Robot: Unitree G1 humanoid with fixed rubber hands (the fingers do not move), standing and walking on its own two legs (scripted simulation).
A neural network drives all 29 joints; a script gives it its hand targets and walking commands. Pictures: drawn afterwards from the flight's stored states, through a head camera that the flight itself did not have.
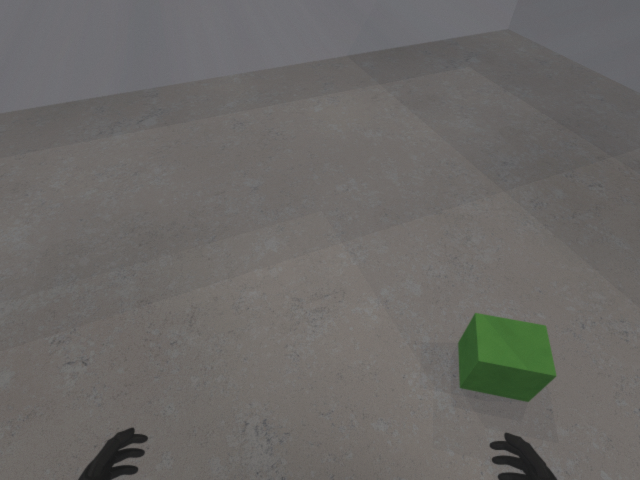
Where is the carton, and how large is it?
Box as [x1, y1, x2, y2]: [458, 313, 555, 401]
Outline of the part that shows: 475,313 458,342 460,387 528,401 555,376 545,325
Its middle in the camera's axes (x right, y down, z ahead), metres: +0.57 +0.36 +1.22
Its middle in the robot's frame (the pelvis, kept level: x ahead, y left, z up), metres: +0.61 -0.58 -0.66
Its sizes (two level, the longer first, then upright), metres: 0.211 0.164 0.192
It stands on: the floor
